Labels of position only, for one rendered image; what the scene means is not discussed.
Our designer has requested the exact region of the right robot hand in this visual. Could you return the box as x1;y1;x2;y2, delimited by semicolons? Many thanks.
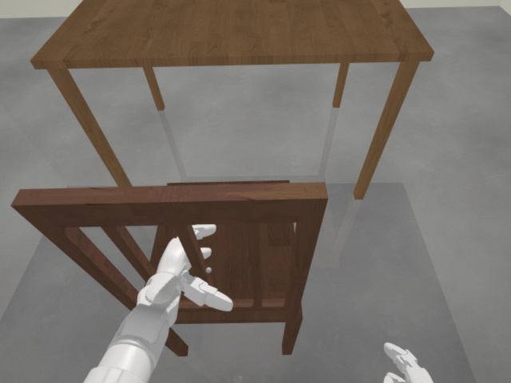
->
383;342;433;383

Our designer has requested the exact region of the left robot forearm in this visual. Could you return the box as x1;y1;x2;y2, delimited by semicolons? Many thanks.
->
83;273;182;383

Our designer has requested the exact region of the left robot hand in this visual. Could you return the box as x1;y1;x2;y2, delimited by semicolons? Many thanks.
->
156;224;233;311

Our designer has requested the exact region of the table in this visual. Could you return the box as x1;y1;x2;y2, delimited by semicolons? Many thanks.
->
30;0;434;199

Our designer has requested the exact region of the chair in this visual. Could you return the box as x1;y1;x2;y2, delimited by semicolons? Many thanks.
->
11;180;328;357

